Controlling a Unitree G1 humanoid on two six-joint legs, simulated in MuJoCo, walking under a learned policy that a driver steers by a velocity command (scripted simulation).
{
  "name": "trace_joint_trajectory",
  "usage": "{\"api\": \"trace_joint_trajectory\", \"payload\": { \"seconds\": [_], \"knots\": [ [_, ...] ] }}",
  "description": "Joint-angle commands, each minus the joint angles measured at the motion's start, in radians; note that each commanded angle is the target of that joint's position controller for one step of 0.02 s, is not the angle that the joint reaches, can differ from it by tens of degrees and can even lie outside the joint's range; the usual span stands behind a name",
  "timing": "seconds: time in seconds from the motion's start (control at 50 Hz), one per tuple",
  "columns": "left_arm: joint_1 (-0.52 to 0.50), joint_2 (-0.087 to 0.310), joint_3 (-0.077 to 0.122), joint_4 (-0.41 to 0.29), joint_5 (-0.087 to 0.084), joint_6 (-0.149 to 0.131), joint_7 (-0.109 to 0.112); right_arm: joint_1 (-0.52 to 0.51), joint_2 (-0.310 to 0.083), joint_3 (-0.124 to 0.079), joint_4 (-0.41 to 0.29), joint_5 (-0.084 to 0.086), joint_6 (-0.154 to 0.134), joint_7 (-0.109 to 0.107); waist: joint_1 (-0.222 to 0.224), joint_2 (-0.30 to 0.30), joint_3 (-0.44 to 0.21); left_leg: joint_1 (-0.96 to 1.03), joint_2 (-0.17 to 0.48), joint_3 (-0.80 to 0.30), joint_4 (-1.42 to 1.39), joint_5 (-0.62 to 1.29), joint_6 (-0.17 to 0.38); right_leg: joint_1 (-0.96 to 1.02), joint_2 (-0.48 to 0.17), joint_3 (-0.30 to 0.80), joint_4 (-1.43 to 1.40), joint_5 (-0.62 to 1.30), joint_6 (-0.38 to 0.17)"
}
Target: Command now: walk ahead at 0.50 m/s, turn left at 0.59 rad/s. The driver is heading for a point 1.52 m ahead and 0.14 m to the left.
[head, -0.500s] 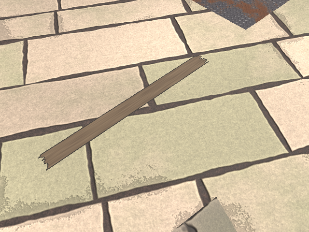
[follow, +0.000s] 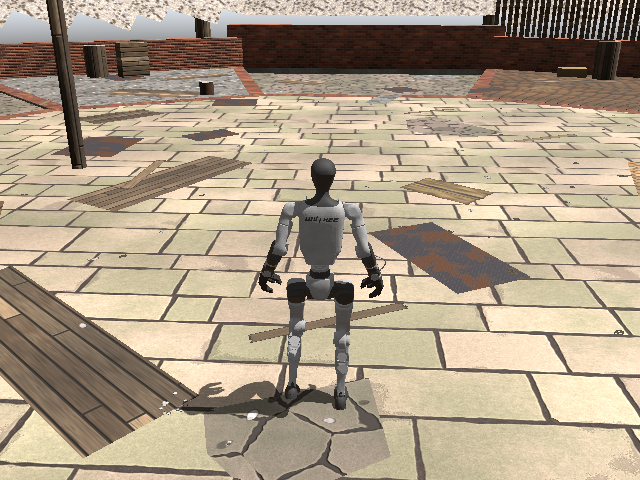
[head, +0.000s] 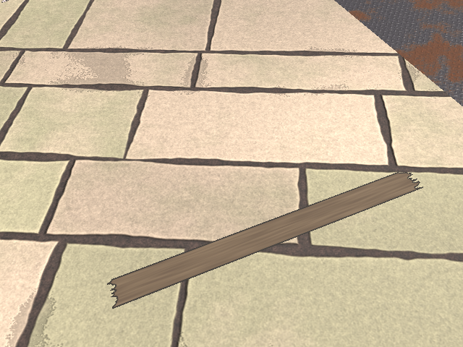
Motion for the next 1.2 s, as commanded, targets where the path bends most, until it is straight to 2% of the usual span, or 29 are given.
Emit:
{"api": "trace_joint_trajectory", "payload": {
  "seconds": [0.02, 0.16, 0.24, 0.3, 0.32, 0.34, 0.36, 0.38, 0.4, 0.42, 0.44, 0.46, 0.48, 0.52, 0.64, 0.72, 0.78, 0.82, 0.84, 0.86, 0.88, 0.9, 0.92, 0.94, 0.96, 1.0, 1.02, 1.12, 1.2],
  "knots": [
    [0.000, 0.130, 0.035, -0.030, -0.001, -0.018, 0.005, -0.027, -0.046, -0.018, -0.093, -0.002, -0.003, 0.003, 0.005, -0.153, 0.003, -0.188, 0.081, -0.041, -0.033, 0.076, -0.013, 0.136, -0.271, 0.230, -0.267, 0.041, -0.157],
    [0.027, 0.185, 0.050, 0.028, -0.009, -0.003, 0.012, -0.193, -0.007, 0.001, -0.131, -0.005, -0.017, 0.032, 0.056, -0.110, 0.037, -0.175, 0.074, 0.028, -0.392, 0.352, -0.012, 0.211, -0.258, -0.002, -0.277, 0.234, -0.133],
    [0.072, 0.215, 0.059, 0.063, -0.027, 0.017, 0.011, -0.284, -0.006, 0.003, -0.170, 0.000, -0.019, 0.056, 0.076, -0.109, 0.074, -0.156, 0.054, 0.083, -0.518, 0.317, 0.027, 0.302, -0.289, -0.061, -0.251, 0.310, -0.113],
    [0.064, 0.259, 0.073, 0.068, -0.042, 0.035, 0.018, -0.234, -0.052, -0.021, -0.177, -0.008, -0.012, 0.061, 0.014, -0.150, 0.015, -0.013, -0.026, 0.157, -0.553, 0.171, 0.087, 0.362, -0.294, -0.118, -0.082, 0.758, -0.084],
    [0.057, 0.270, 0.076, 0.067, -0.046, 0.042, 0.022, -0.137, -0.086, -0.040, -0.156, -0.009, -0.008, 0.058, -0.047, -0.153, -0.043, 0.115, -0.067, 0.179, -0.574, 0.148, 0.117, 0.352, -0.283, -0.139, 0.063, 0.887, -0.072],
    [0.045, 0.256, 0.070, 0.062, -0.048, 0.045, 0.026, 0.033, -0.135, -0.071, -0.111, -0.006, -0.003, 0.046, -0.141, -0.125, -0.129, 0.365, -0.103, 0.173, -0.639, 0.220, 0.157, 0.249, -0.249, -0.166, 0.277, 0.855, -0.040],
    [0.075, 0.186, 0.043, 0.043, -0.011, 0.038, 0.025, 0.168, -0.214, -0.097, -0.079, 0.001, 0.009, 0.023, -0.175, 0.025, -0.217, 0.676, 0.052, -0.074, -0.642, 0.237, 0.220, -0.032, -0.198, -0.161, 0.595, 0.370, 0.002],
    [0.120, 0.090, 0.007, -0.025, 0.002, 0.009, 0.014, 0.093, -0.295, -0.098, -0.113, 0.005, -0.004, 0.023, -0.060, 0.250, -0.330, 0.927, 0.290, -0.692, -0.805, 0.011, 0.427, -0.434, 0.029, -0.025, 0.940, -0.398, 0.053],
    [0.024, 0.189, 0.026, -0.033, -0.028, -0.026, -0.002, 0.116, -0.202, -0.072, -0.124, -0.002, -0.020, 0.031, -0.139, 0.104, -0.371, 0.927, 0.303, -0.733, -0.889, -0.071, 0.400, -0.536, -0.018, 0.162, 0.994, -0.370, 0.035],
    [-0.048, 0.200, 0.027, -0.060, -0.057, -0.041, -0.010, 0.094, -0.157, -0.057, -0.110, -0.010, -0.033, 0.032, -0.132, 0.067, -0.232, 0.816, 0.270, -0.586, -0.892, -0.014, 0.355, -0.577, -0.056, 0.147, 0.951, -0.288, 0.016],
    [-0.052, 0.180, 0.021, -0.057, -0.040, -0.047, -0.004, 0.037, -0.138, -0.049, -0.107, -0.009, -0.041, 0.034, -0.079, -0.036, -0.137, 0.656, 0.223, -0.470, -0.894, 0.112, 0.319, -0.531, -0.098, 0.145, 0.846, -0.212, 0.015],
    [-0.061, 0.180, 0.027, -0.043, -0.009, -0.042, 0.004, -0.022, -0.100, -0.037, -0.111, -0.011, -0.043, 0.031, -0.046, -0.065, -0.091, 0.545, 0.176, -0.375, -0.909, 0.219, 0.283, -0.464, -0.128, 0.140, 0.754, -0.166, 0.018],
    [-0.029, 0.183, 0.030, -0.044, -0.005, -0.031, 0.002, -0.053, -0.107, -0.035, -0.126, -0.025, -0.045, 0.026, -0.008, -0.002, -0.081, 0.460, 0.173, -0.360, -0.924, 0.313, 0.298, -0.403, -0.137, 0.148, 0.730, -0.140, 0.031],
    [0.011, 0.166, 0.027, -0.025, 0.002, -0.011, -0.001, -0.069, -0.096, -0.029, -0.112, -0.024, -0.052, 0.019, 0.016, 0.003, -0.077, 0.379, 0.159, -0.285, -0.943, 0.454, 0.304, -0.352, -0.142, 0.124, 0.660, -0.118, 0.064],
    [-0.182, 0.088, -0.007, -0.058, -0.002, -0.002, -0.011, 0.007, -0.120, -0.030, -0.043, -0.016, -0.055, -0.005, -0.064, 0.004, -0.008, 0.281, 0.080, -0.120, -0.976, 0.364, 0.228, -0.281, -0.099, 0.083, 0.251, 0.258, 0.092],
    [-0.272, 0.111, -0.002, -0.088, -0.019, -0.011, -0.026, 0.073, -0.131, -0.031, 0.007, -0.008, -0.055, -0.002, -0.102, 0.018, 0.031, 0.365, 0.134, -0.171, -0.952, 0.271, 0.216, -0.284, -0.075, 0.097, 0.124, 0.293, 0.061],
    [-0.258, 0.134, 0.008, -0.096, -0.016, -0.017, -0.035, 0.090, -0.135, -0.034, 0.032, -0.009, -0.044, -0.005, -0.082, 0.041, 0.036, 0.471, 0.186, -0.216, -0.893, 0.338, 0.195, -0.285, -0.066, 0.101, 0.075, 0.179, 0.016],
    [-0.161, 0.155, 0.022, -0.074, -0.014, -0.022, -0.033, 0.068, -0.135, -0.034, 0.035, -0.009, -0.034, -0.007, -0.022, 0.052, -0.006, 0.496, 0.163, -0.200, -0.785, 0.539, 0.165, -0.151, -0.032, 0.058, 0.031, 0.120, -0.024],
    [-0.038, 0.192, 0.041, -0.042, -0.008, -0.024, -0.027, 0.067, -0.109, -0.023, 0.032, -0.016, -0.032, -0.007, 0.035, 0.027, -0.101, 0.461, 0.105, -0.153, -0.621, 0.628, 0.137, 0.039, -0.045, 0.063, 0.036, 0.152, -0.060],
    [0.117, 0.261, 0.057, -0.026, 0.005, -0.025, -0.023, 0.104, -0.060, -0.002, 0.010, -0.034, -0.034, -0.010, 0.074, -0.091, -0.266, 0.262, 0.020, -0.096, -0.320, 0.426, 0.089, 0.351, -0.224, 0.272, 0.083, 0.182, -0.147],
    [0.199, 0.294, 0.072, 0.014, -0.003, -0.013, -0.032, 0.215, 0.004, 0.016, 0.010, -0.012, -0.049, -0.009, 0.047, -0.378, -0.367, -0.075, -0.122, -0.040, -0.013, -0.175, 0.020, 0.614, -0.386, 0.713, -0.060, -0.099, -0.276],
    [0.201, 0.203, 0.046, 0.014, -0.029, -0.011, -0.036, 0.155, -0.084, 0.001, 0.018, 0.000, -0.056, -0.007, 0.080, -0.270, -0.298, -0.201, -0.079, -0.124, 0.096, -0.227, 0.025, 0.594, -0.382, 0.787, -0.133, -0.310, -0.251],
    [0.128, 0.168, 0.034, 0.002, -0.027, -0.007, -0.031, 0.049, -0.121, -0.010, -0.006, 0.010, -0.060, -0.004, 0.080, -0.183, -0.162, -0.252, -0.030, -0.092, 0.108, -0.138, 0.030, 0.474, -0.357, 0.650, -0.151, -0.295, -0.213],
    [0.069, 0.155, 0.026, -0.010, -0.013, -0.001, -0.028, -0.017, -0.112, -0.007, -0.020, -0.004, -0.063, -0.005, 0.062, -0.102, -0.084, -0.231, 0.013, -0.052, 0.068, -0.059, 0.032, 0.346, -0.315, 0.541, -0.170, -0.187, -0.192],
    [0.035, 0.145, 0.022, -0.011, -0.004, 0.000, -0.026, -0.035, -0.099, -0.008, -0.028, -0.014, -0.065, -0.004, 0.036, -0.105, -0.039, -0.205, 0.044, -0.043, 0.011, -0.002, 0.027, 0.254, -0.291, 0.484, -0.192, -0.086, -0.200],
    [0.018, 0.108, 0.009, -0.007, 0.001, -0.006, -0.028, -0.008, -0.067, -0.008, -0.012, -0.020, -0.058, -0.003, 0.000, -0.124, -0.041, -0.116, 0.071, -0.031, -0.055, 0.052, 0.022, 0.182, -0.223, 0.374, -0.228, 0.068, -0.179],
    [0.015, 0.133, 0.015, -0.002, -0.003, -0.009, -0.025, 0.019, -0.049, -0.004, -0.008, -0.014, -0.053, -0.003, -0.018, -0.165, -0.050, -0.101, 0.078, -0.023, -0.080, 0.055, 0.012, 0.156, -0.237, 0.361, -0.245, 0.089, -0.202],
    [0.056, 0.168, 0.025, 0.033, -0.018, -0.004, -0.010, -0.122, -0.020, 0.009, -0.039, -0.026, -0.053, -0.001, 0.017, -0.106, 0.009, -0.161, 0.091, 0.006, -0.347, 0.252, -0.024, 0.148, -0.213, 0.229, -0.302, 0.215, -0.199],
    [0.121, 0.183, 0.026, 0.069, -0.027, 0.007, -0.004, -0.247, 0.001, 0.019, -0.064, -0.017, -0.068, 0.015, 0.064, -0.109, 0.029, -0.097, 0.057, 0.040, -0.552, 0.414, -0.022, 0.163, -0.192, 0.157, -0.300, 0.231, -0.172]
  ]
}}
